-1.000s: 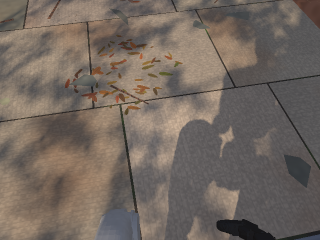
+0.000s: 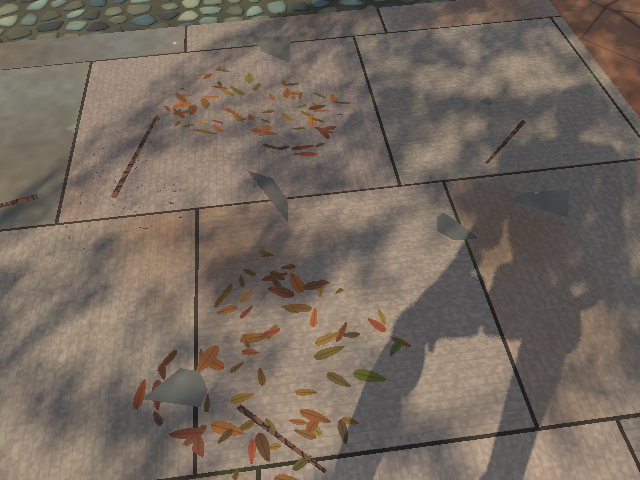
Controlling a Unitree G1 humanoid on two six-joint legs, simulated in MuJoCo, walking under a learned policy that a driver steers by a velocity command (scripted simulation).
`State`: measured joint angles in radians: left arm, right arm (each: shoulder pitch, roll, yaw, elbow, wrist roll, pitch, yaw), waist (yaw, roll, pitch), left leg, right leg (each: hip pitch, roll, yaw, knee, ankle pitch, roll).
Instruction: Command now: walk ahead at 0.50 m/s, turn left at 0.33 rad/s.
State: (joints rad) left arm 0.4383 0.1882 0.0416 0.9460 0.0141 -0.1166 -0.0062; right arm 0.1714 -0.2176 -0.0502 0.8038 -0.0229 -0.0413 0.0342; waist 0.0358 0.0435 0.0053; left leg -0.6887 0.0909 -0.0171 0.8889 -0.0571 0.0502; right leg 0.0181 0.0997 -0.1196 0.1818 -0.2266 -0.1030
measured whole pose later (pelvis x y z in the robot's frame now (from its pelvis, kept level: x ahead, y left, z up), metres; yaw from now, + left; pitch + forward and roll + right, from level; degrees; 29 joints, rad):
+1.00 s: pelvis +0.56 +0.09 +0.00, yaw +25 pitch +1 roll +0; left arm 0.35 0.24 0.04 0.82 0.01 -0.08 -0.01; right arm 0.26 -0.27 -0.05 0.79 -0.04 -0.04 0.03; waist 0.01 0.05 0.02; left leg -0.51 0.00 -0.06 1.08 -0.30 0.05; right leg -0.19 0.06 -0.04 0.35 -0.18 -0.07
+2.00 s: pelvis +0.71 +0.17 +0.00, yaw +2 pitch +1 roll +2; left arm 0.25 0.26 0.06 0.73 0.01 0.03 0.00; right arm 0.21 -0.28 -0.07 0.79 -0.02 0.05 -0.01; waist 0.00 0.03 0.04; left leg -0.51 0.01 -0.01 1.03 -0.35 -0.03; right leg -0.25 0.06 0.05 0.43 -0.19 -0.08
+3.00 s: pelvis +0.98 +0.11 +0.00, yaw +0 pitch +0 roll -1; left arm 0.40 0.21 0.03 0.93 0.02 -0.09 -0.01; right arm 0.21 -0.26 -0.06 0.88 -0.03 -0.03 0.05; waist 0.01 0.05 0.02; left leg -0.65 0.07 -0.02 0.98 -0.12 0.05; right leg 0.00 0.07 -0.10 0.21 -0.21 -0.08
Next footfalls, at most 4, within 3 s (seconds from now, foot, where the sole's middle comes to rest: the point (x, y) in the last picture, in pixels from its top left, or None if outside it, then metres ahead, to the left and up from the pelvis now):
0.20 left None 0.28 0.09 -0.78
0.78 right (339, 422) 0.63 0.04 -0.78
1.28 left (219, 361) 0.77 0.32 -0.78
1.76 right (314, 365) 0.77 0.10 -0.78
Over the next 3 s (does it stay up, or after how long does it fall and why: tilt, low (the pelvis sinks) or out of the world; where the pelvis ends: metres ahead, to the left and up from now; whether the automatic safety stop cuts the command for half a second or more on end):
stays up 0.98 0.11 0.00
